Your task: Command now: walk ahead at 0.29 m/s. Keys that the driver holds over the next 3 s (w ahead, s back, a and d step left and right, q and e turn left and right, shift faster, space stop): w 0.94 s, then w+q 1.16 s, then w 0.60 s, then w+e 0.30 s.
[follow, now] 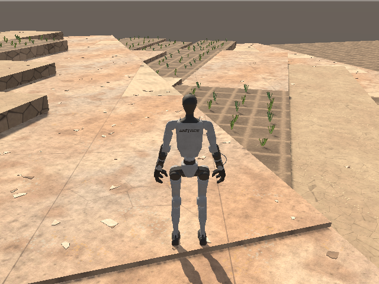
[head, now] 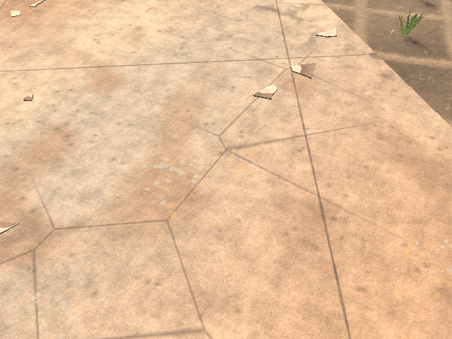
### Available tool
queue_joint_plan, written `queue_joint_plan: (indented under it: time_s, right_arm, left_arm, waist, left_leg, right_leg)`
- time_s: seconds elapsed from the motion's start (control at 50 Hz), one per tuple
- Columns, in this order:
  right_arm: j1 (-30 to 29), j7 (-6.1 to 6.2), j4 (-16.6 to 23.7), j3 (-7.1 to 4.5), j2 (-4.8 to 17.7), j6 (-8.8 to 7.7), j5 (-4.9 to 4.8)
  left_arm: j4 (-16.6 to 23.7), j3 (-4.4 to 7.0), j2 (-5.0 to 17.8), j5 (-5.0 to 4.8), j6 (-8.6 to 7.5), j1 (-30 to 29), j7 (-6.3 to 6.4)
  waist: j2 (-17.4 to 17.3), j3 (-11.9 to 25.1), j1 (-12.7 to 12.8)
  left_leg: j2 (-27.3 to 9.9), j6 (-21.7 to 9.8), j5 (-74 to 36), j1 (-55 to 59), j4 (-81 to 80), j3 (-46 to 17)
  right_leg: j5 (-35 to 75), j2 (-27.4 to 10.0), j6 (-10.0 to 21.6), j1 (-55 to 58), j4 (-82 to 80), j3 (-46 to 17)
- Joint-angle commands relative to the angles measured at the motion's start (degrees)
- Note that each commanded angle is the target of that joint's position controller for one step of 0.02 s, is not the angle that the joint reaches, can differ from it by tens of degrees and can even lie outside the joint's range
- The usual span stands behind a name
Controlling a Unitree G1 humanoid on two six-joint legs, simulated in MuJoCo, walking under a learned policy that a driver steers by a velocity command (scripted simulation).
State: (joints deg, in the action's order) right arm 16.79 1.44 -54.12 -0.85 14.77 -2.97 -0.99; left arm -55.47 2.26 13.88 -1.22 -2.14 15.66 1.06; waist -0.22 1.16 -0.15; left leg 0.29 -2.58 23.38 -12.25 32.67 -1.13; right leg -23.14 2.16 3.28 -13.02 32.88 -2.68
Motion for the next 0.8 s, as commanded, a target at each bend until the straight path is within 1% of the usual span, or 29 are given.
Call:
queue_joint_plan:
  time_s: [0.02,0.06,0.08,0.1,0.14,0.16,0.18,0.2,0.22,0.24,0.26,0.28,0.3,0.34,0.38,0.4,0.44,0.48,0.5,0.54,0.56,0.58,0.6,0.62,0.64,0.66,0.68,0.72,0.8]
  right_arm:
    - [0.1,-0.66,2.9,-1.38,7.0,-2.42,-0.41]
    - [3.1,-0.99,2.4,-1.70,8.5,-2.90,-0.71]
    - [4.3,-1.10,2.0,-2.19,10.4,-2.97,-0.97]
    - [5.1,-1.21,2.0,-2.55,11.1,-2.91,-1.09]
    - [7.0,-1.52,2.1,-2.99,11.1,-2.54,-0.74]
    - [6.1,-1.63,2.6,-3.12,11.2,-2.21,-0.78]
    - [-1.2,-1.78,5.1,-2.99,11.2,-1.90,-0.46]
    - [-11.1,-2.12,9.7,-2.71,10.7,-2.65,0.05]
    - [-7.9,-2.39,9.9,-1.51,5.6,-3.69,1.77]
    - [-4.5,-2.82,8.3,-1.29,5.3,-4.65,-0.57]
    - [-8.0,-3.03,9.7,-1.04,4.9,-5.06,-2.48]
    - [-13.2,-3.25,12.0,-0.74,4.4,-5.05,-2.97]
    - [-15.0,-3.47,13.1,-0.52,3.6,-4.80,-2.01]
    - [-15.5,-4.26,15.1,0.23,2.2,-4.31,-0.23]
    - [-19.0,-4.62,17.0,1.47,-0.2,-4.22,0.74]
    - [-20.8,-4.45,17.9,1.61,-0.4,-4.11,0.62]
    - [-22.1,-3.91,19.0,0.53,3.0,-3.65,-0.24]
    - [-20.6,-3.57,19.2,-0.93,6.5,-3.20,-0.55]
    - [-17.9,-3.31,18.5,-1.71,7.9,-2.84,-0.65]
    - [-4.3,-2.43,13.9,-3.63,10.5,-1.78,-1.04]
    - [4.8,-1.80,11.7,-4.13,11.8,-1.21,-0.41]
    - [8.4,-2.30,10.2,-4.65,14.6,-1.83,1.45]
    - [7.5,-2.60,9.5,-3.61,9.8,-1.82,1.32]
    - [0.3,-2.51,10.3,-3.17,8.1,-2.18,0.63]
    - [-4.7,-2.77,10.8,-2.86,6.9,-2.54,0.57]
    - [-7.0,-3.15,10.8,-2.58,6.1,-2.97,1.15]
    - [-8.1,-3.30,10.6,-2.29,5.3,-3.31,1.85]
    - [-8.3,-3.65,9.5,-2.18,4.8,-3.72,1.31]
    - [-4.5,-2.65,7.3,-3.12,8.7,-3.98,1.33]
  left_arm:
    - [3.3,0.89,5.4,-0.44,-2.83,-3.0,-0.83]
    - [4.1,0.54,4.6,-0.42,-4.06,-4.7,-1.39]
    - [4.4,0.19,3.6,-0.36,-4.76,-4.5,-1.84]
    - [4.5,0.17,3.9,-0.11,-5.36,-4.0,-2.21]
    - [4.1,0.36,4.9,-0.18,-5.95,-4.5,-2.87]
    - [3.5,0.46,4.9,-0.44,-6.02,-2.9,-3.13]
    - [0.9,1.15,5.7,-0.84,-6.04,5.3,-3.31]
    - [-3.6,3.40,11.3,-0.63,-5.67,20.2,-3.11]
    - [-5.6,2.91,12.3,0.71,-4.13,23.6,-2.97]
    - [-3.5,1.35,7.0,1.27,-3.20,21.7,-2.79]
    - [-3.4,1.31,6.9,1.52,-2.86,21.0,-2.50]
    - [-3.2,0.63,6.1,1.26,-2.82,18.7,-2.36]
    - [-2.7,-0.39,4.4,1.18,-2.62,15.9,-2.33]
    - [-0.6,-1.19,3.1,0.77,-2.29,9.2,-1.59]
    - [0.4,-0.98,5.3,0.73,-2.49,6.8,-0.12]
    - [0.0,-0.47,7.4,0.55,-2.99,8.4,0.45]
    - [-0.8,0.36,10.4,-0.08,-4.03,11.1,0.83]
    - [-0.8,0.83,10.7,-0.06,-4.01,11.7,0.85]
    - [-0.5,1.12,10.9,0.63,-3.47,11.6,0.86]
    - [0.7,1.18,10.2,2.33,-1.61,9.5,0.53]
    - [1.9,0.48,8.3,3.25,-1.31,9.4,0.28]
    - [1.8,-1.82,-1.4,2.98,-1.96,19.6,-0.59]
    - [0.8,-1.36,2.6,1.54,-3.47,18.1,-1.63]
    - [3.6,0.02,7.1,-0.62,-4.24,10.8,-2.06]
    - [5.2,0.12,8.1,-1.06,-4.60,6.2,-1.79]
    - [5.6,0.49,8.1,-0.71,-4.40,4.3,-1.35]
    - [5.5,0.60,7.2,-0.39,-3.76,5.6,-1.00]
    - [5.3,0.32,4.9,0.04,-2.40,7.7,-0.50]
    - [8.8,0.45,5.6,1.45,-1.79,-0.1,0.19]
  waist:
    - [-1.5,-6.7,-0.6]
    - [-4.7,-6.9,-1.4]
    - [-8.8,-6.7,-0.8]
    - [-9.8,-6.4,-0.5]
    - [-6.8,-4.2,-1.0]
    - [-6.5,-3.1,0.1]
    - [-5.5,-1.0,5.7]
    - [3.3,3.5,13.1]
    - [18.3,4.8,9.8]
    - [9.9,2.8,8.1]
    - [5.7,-0.6,8.2]
    - [2.1,-5.9,7.5]
    - [0.8,-8.0,5.6]
    - [3.1,-9.3,1.9]
    - [3.7,-9.6,1.9]
    - [4.8,-9.1,2.2]
    - [6.2,-8.0,1.1]
    - [7.1,-4.7,-1.1]
    - [7.9,-1.8,-2.7]
    - [8.7,6.0,-9.3]
    - [5.5,12.2,-12.0]
    - [-13.0,21.4,-5.5]
    - [-10.9,21.2,-7.0]
    - [-7.4,8.2,-4.8]
    - [-1.3,2.0,-3.0]
    - [0.5,-1.3,-1.2]
    - [-0.9,-1.6,1.0]
    - [-3.2,-2.0,2.9]
    - [-3.0,-4.5,1.4]
  left_leg:
    - [-6.0,-6.5,12.5,-2.5,-10.5,-11.0]
    - [-8.7,-8.9,9.9,2.6,-13.4,-16.4]
    - [-12.6,-10.8,4.1,6.2,-15.0,-21.5]
    - [-15.6,-12.0,-5.2,9.7,-14.2,-24.0]
    - [-15.5,-11.6,-22.1,14.1,-9.1,-21.2]
    - [-14.6,-10.8,-29.4,13.4,-6.1,-18.7]
    - [-11.4,-8.5,-41.1,4.4,1.2,-13.1]
    - [-2.9,-3.1,-48.8,-12.6,21.3,-3.0]
    - [2.4,-0.3,5.8,-33.5,37.8,0.6]
    - [3.2,-1.3,9.9,-43.7,43.3,-4.7]
    - [1.4,-2.1,7.8,-50.2,47.7,-5.9]
    - [-1.2,-2.1,5.1,-55.8,48.4,-4.1]
    - [-3.3,-1.9,2.3,-55.7,46.0,-1.7]
    - [-4.7,0.1,-6.1,-42.5,33.2,4.0]
    - [-2.7,2.7,-18.8,-26.4,17.4,7.0]
    - [-1.4,2.9,-22.7,-19.6,11.1,7.6]
    - [0.5,1.8,-26.5,-15.1,3.2,6.1]
    - [2.2,0.0,-27.3,-12.1,-1.7,4.7]
    - [3.3,-0.9,-26.1,-8.8,-1.9,4.6]
    - [3.6,-3.7,-24.6,5.8,-2.6,5.0]
    - [-4.3,-6.6,-22.7,22.3,0.5,-3.1]
    - [-20.7,-18.1,-14.7,40.0,-3.6,-31.9]
    - [-21.4,-18.6,-5.5,34.9,-14.8,-45.4]
    - [-19.7,-15.7,-0.2,23.0,-17.9,-36.5]
    - [-17.5,-13.9,-2.1,12.4,-20.6,-28.7]
    - [-15.5,-12.9,-6.9,5.1,-22.4,-23.3]
    - [-13.3,-12.2,-9.7,0.6,-24.2,-18.7]
    - [-11.5,-12.3,-10.3,-4.3,-26.8,-14.1]
    - [-11.0,-12.9,-11.1,-6.4,-29.3,-9.8]
  right_leg:
    - [-9.9,-3.6,4.4,-7.4,-6.6,-6.5]
    - [-4.8,-1.5,3.9,-11.2,-1.9,-3.2]
    - [-0.2,-0.4,3.3,-13.8,1.9,-0.3]
    - [4.7,-0.8,2.7,-16.0,4.1,1.6]
    - [8.8,-0.6,1.5,-17.0,4.5,2.8]
    - [9.8,0.0,1.0,-14.2,2.2,3.4]
    - [14.6,0.6,2.2,0.0,-5.9,2.2]
    - [27.1,-3.9,5.5,23.1,-13.5,-8.6]
    - [50.4,-15.7,6.0,39.7,-10.0,-21.0]
    - [56.8,-19.5,9.5,41.8,-7.1,-23.8]
    - [50.4,-21.5,12.5,39.7,-10.0,-24.8]
    - [47.8,-21.3,12.6,36.9,-12.9,-22.1]
    - [47.5,-19.4,10.7,32.5,-15.4,-17.6]
    - [44.1,-12.8,7.5,17.2,-22.1,-9.8]
    - [41.1,-8.5,6.3,3.8,-27.1,-4.1]
    - [41.3,-8.3,6.2,1.2,-29.5,-3.4]
    - [47.3,-10.7,5.8,6.0,-30.1,-4.0]
    - [57.9,-12.5,4.1,14.1,-25.2,-3.8]
    - [64.5,-13.2,3.2,17.4,-20.8,-3.8]
    - [72.9,-12.0,1.6,17.4,-2.4,-2.4]
    - [58.5,-10.3,1.2,6.1,12.4,-3.1]
    - [6.5,1.8,-1.9,-14.1,38.4,-2.6]
    - [-7.9,2.4,-0.6,-19.0,47.5,-8.3]
    - [-3.5,-1.4,0.1,-23.6,48.4,-6.6]
    - [1.9,-4.6,0.4,-22.4,45.6,-4.8]
    - [4.4,-6.6,0.3,-21.0,43.2,-3.5]
    - [6.2,-8.5,0.1,-17.6,41.3,-3.7]
    - [6.4,-9.9,-0.9,-15.4,36.9,-2.9]
    - [15.5,-11.8,-4.2,-20.9,24.5,-1.4]
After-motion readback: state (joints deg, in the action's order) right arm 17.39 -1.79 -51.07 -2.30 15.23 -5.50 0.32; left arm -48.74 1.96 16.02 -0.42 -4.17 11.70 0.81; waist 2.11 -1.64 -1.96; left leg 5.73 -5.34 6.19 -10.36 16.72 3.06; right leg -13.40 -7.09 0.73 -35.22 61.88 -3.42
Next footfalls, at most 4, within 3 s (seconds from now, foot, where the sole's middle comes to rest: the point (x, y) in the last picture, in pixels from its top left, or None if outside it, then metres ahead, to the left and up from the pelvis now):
0.56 left None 0.42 0.08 -0.77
1.08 right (295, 305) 0.65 -0.18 -0.77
1.62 left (203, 239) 0.89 0.11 -0.77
2.12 right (215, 167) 1.23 0.07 -0.77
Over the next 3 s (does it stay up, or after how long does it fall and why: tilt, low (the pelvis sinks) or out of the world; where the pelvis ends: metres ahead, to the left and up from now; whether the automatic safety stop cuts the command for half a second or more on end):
stays up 1.34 0.40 0.01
